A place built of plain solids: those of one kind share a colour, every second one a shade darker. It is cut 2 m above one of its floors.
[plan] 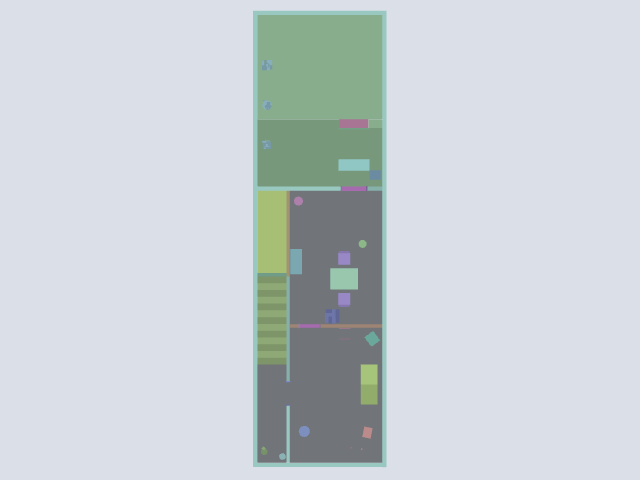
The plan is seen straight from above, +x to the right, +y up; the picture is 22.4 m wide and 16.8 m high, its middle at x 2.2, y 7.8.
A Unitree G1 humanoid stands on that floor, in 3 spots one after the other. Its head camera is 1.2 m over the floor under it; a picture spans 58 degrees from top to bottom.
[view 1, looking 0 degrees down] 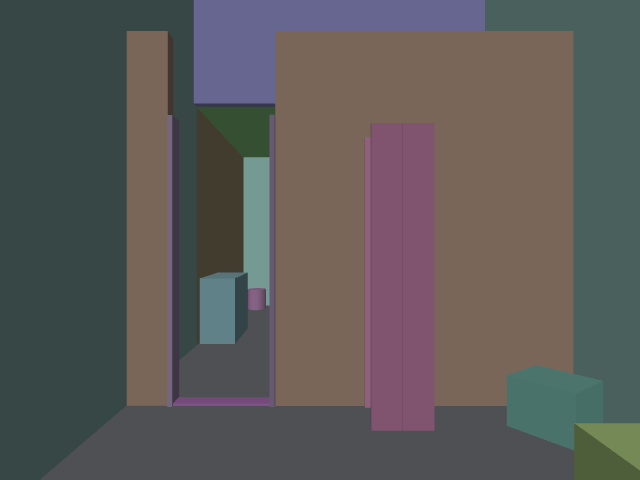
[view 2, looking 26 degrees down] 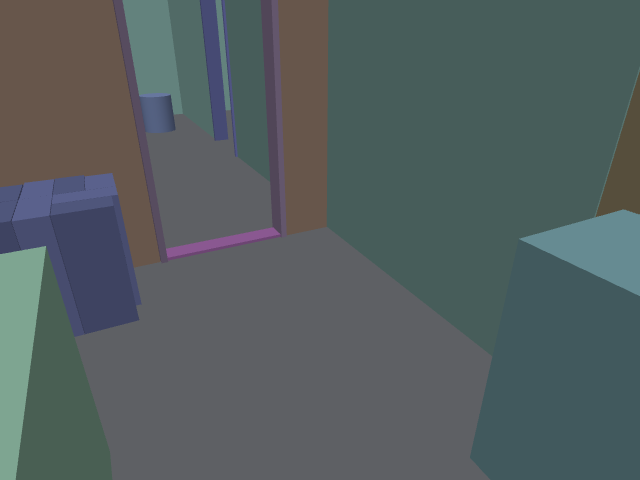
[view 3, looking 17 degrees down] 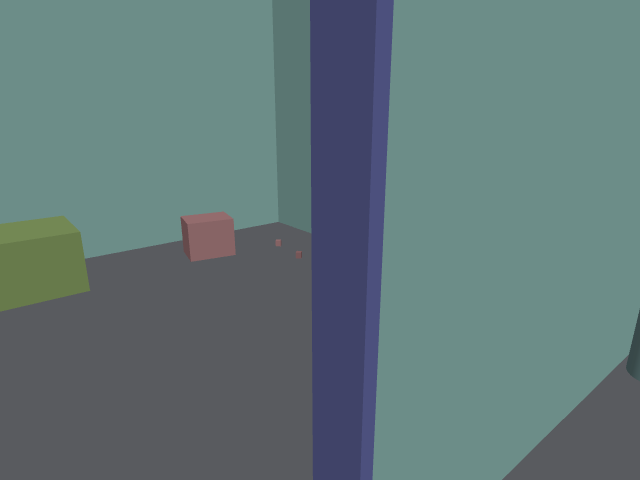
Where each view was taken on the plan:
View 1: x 2.55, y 1.60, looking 90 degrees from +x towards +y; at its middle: kitchen_wall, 3.13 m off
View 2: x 2.40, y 7.20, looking -117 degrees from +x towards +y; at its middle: ground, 2.74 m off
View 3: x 0.51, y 2.54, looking -39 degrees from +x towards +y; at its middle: doorframe_front_room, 0.84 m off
